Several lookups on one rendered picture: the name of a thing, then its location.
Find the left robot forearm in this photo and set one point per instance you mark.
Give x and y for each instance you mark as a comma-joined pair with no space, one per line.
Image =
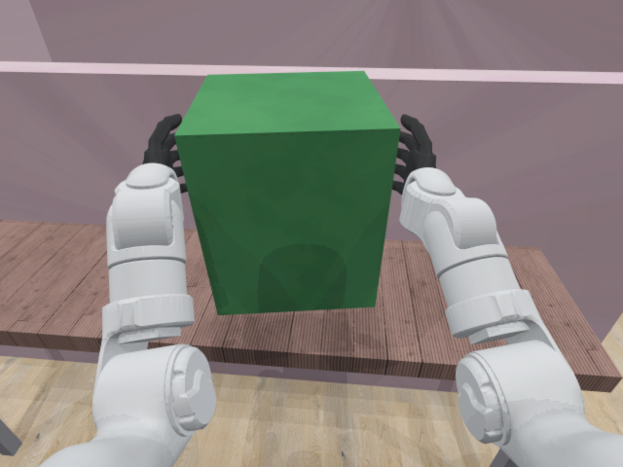
146,258

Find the right robot upper arm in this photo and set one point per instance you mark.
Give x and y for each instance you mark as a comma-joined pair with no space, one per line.
523,398

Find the robot right hand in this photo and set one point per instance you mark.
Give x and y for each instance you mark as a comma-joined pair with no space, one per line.
420,148

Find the left robot upper arm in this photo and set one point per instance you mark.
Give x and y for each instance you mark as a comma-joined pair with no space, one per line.
147,406

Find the robot left hand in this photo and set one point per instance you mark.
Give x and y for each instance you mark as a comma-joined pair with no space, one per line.
160,144

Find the right robot forearm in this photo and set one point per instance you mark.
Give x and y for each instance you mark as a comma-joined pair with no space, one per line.
485,302

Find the carton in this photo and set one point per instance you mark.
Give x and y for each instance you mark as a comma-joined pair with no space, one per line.
289,176

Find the table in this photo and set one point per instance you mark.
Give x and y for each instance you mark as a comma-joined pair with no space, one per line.
54,282

